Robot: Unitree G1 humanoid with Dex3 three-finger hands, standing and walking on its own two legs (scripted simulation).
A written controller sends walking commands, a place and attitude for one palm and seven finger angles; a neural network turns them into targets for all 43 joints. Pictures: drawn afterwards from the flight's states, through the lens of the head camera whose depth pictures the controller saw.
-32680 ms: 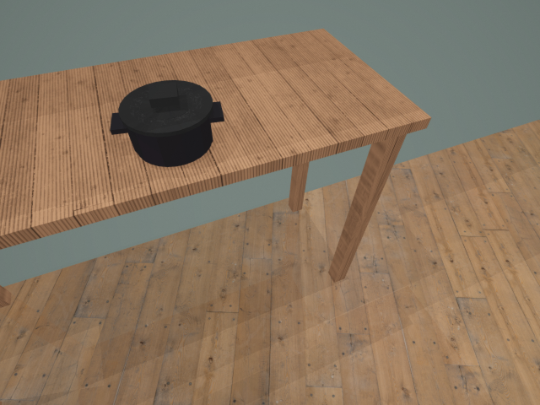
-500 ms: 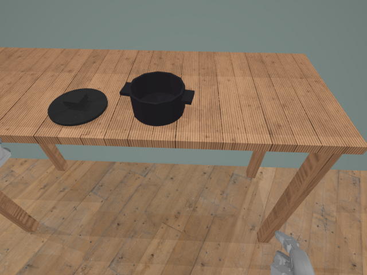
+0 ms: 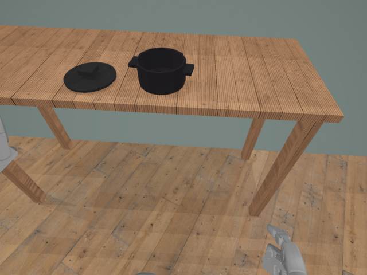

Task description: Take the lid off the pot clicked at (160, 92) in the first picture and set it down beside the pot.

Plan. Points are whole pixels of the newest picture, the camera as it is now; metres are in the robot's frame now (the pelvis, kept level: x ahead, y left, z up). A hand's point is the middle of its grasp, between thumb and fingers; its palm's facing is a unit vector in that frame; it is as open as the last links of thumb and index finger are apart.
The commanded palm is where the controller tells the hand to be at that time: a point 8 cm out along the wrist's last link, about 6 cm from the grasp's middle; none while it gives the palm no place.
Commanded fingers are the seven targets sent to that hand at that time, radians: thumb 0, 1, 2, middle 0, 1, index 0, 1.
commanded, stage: step back with the hand held close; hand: left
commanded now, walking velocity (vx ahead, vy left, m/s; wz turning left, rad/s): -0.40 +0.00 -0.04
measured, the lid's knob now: (88, 70) +0.68 +0.34 +0.08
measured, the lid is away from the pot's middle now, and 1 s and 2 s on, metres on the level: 0.24 0.24 0.24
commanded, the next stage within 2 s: stop stepping back and stand still in 0.02 s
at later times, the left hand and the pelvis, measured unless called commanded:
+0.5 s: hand out of the picture +0.04 +0.26 +0.30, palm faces +0.60 -0.76 -0.25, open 7.4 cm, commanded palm -0.02 +0.29 +0.26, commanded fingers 0.00 0.90 0.90 -0.20 -0.30 -0.20 -0.30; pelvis -0.14 +0.01 +0.00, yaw +2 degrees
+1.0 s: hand out of the picture +0.06 +0.25 +0.21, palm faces +0.51 -0.75 -0.42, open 7.4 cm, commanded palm none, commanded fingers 0.00 0.90 0.90 -0.20 -0.30 -0.20 -0.30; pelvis -0.15 -0.01 -0.01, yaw +5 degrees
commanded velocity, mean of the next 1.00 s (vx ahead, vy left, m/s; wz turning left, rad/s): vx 0.13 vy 0.01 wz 0.00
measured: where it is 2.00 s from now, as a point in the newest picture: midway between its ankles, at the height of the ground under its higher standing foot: outside the picture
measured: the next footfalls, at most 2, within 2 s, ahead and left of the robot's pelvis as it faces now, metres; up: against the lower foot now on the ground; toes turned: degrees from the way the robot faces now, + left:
left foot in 0.12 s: -0.02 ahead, +0.17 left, +0.00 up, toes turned +2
right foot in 0.30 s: -0.04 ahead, -0.08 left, +0.00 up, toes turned +2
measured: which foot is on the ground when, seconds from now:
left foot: up 0.00-0.10, down 0.12-0.30, up 0.32-0.52, down 0.54-1.00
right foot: down 0.00-0.12, up 0.14-0.28, down 0.30-0.56, up 0.58-0.78, down 0.80-1.00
